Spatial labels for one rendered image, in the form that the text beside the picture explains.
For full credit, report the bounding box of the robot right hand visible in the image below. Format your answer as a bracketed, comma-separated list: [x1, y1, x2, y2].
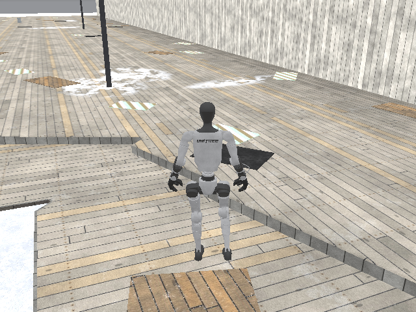
[233, 178, 248, 192]

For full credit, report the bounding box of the left robot forearm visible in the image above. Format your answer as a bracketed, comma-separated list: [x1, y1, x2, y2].
[170, 157, 182, 181]

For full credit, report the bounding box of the right robot forearm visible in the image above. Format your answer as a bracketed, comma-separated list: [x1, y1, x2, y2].
[233, 156, 246, 181]

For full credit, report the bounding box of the robot left hand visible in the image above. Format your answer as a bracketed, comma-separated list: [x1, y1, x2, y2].
[168, 179, 183, 192]

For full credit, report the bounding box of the robot left foot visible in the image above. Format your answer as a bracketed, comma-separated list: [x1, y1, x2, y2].
[194, 245, 204, 261]

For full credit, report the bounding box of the left robot upper arm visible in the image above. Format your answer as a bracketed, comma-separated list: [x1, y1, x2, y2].
[175, 131, 194, 166]

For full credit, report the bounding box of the humanoid robot head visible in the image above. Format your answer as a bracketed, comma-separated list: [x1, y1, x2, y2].
[197, 102, 218, 133]

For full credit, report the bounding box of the right robot upper arm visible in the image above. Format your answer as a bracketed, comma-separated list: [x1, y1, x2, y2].
[221, 130, 240, 166]

